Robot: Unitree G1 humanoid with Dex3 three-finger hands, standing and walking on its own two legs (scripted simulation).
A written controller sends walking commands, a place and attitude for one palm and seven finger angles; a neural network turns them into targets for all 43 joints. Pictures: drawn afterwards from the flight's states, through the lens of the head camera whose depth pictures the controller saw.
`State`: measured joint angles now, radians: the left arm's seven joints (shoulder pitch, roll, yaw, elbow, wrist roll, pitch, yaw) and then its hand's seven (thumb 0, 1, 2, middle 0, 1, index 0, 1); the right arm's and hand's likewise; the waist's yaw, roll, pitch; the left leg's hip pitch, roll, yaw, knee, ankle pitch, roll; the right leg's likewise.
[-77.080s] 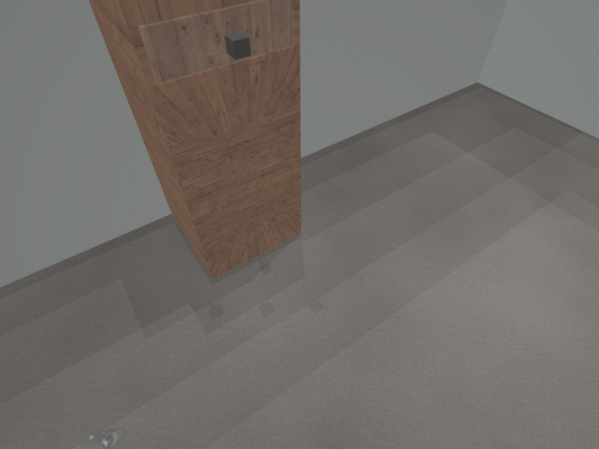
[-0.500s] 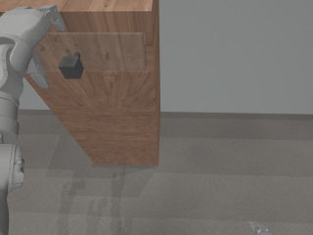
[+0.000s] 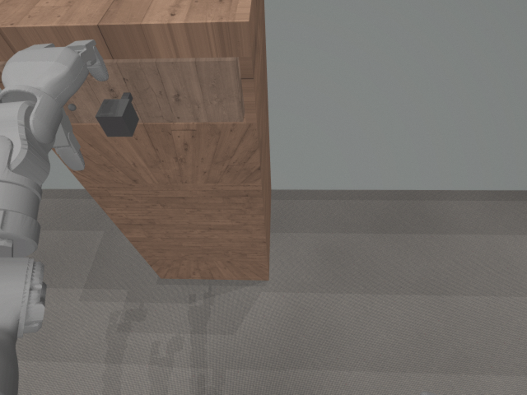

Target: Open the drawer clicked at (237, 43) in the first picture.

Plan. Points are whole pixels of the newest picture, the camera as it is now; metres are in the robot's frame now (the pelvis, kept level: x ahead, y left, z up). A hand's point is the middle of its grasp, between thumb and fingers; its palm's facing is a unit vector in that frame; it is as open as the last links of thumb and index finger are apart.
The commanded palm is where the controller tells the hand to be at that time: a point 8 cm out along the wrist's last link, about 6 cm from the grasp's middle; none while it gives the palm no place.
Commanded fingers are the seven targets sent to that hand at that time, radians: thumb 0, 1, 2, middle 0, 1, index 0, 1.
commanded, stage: lower the fingers behind the handle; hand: left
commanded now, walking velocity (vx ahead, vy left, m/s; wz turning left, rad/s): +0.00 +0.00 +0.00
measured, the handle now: (121, 110) +0.53 +0.26 +0.13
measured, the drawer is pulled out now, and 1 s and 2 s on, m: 0.00 0.00 0.00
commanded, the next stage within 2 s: lift the fingers back up to retry in 1.30 s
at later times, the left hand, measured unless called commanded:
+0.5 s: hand (89, 125) +0.47 +0.27 +0.15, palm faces -0.01 -0.03 -1.00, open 13.7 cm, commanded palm +0.45 +0.28 +0.20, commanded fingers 0.00 -0.50 0.30 -0.30 -1.20 -0.30 -1.20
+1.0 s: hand (92, 123) +0.47 +0.27 +0.15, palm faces +0.00 -0.02 -1.00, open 13.5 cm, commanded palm +0.45 +0.28 +0.17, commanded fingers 0.00 -0.50 0.30 -0.30 -1.20 -0.30 -1.20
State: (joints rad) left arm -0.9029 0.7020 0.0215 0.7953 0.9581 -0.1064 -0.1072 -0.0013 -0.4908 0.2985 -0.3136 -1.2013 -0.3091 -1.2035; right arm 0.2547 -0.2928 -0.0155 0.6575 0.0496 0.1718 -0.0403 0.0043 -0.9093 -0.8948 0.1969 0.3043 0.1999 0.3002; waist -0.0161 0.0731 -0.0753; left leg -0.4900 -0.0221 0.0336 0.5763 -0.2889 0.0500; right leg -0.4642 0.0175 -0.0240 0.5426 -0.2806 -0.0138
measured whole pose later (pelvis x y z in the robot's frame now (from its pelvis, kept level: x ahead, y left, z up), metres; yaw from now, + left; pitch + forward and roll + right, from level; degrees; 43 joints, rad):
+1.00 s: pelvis -0.02 +0.00 -0.01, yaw -1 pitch +13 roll -1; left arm -0.97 0.71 -0.01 0.92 1.00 -0.14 -0.05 0.00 -0.49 0.30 -0.32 -1.20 -0.32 -1.37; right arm 0.32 -0.29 0.00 0.63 0.07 0.16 -0.07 0.00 -0.91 -0.89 0.20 0.30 0.20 0.30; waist -0.06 0.04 -0.09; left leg -0.60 -0.01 0.04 0.68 -0.32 0.05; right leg -0.57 0.03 -0.02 0.64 -0.30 -0.01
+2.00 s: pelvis +0.00 +0.01 +0.00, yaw +1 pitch +10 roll -2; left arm -0.90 0.70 -0.03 0.72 0.93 -0.11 -0.17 0.00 -0.49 0.30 -0.32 -1.20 -0.32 -1.20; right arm 0.29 -0.28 -0.02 0.66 0.07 0.16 -0.06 0.00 -0.91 -0.89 0.20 0.30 0.20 0.30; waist -0.02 0.07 -0.08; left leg -0.47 -0.03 0.02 0.60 -0.31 0.06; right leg -0.42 0.01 -0.04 0.54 -0.30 0.00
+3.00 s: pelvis +0.00 +0.00 +0.00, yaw +0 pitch +10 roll -1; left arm -0.93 0.77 0.02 0.84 0.97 -0.06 -0.17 0.00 -0.49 0.30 -0.31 -1.20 -0.32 -1.20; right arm 0.27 -0.28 0.00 0.65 0.07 0.19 -0.06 0.00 -0.91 -0.89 0.20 0.30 0.20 0.30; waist -0.02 0.08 -0.07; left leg -0.45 -0.02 0.03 0.56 -0.28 0.05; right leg -0.42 0.02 -0.02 0.52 -0.27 -0.01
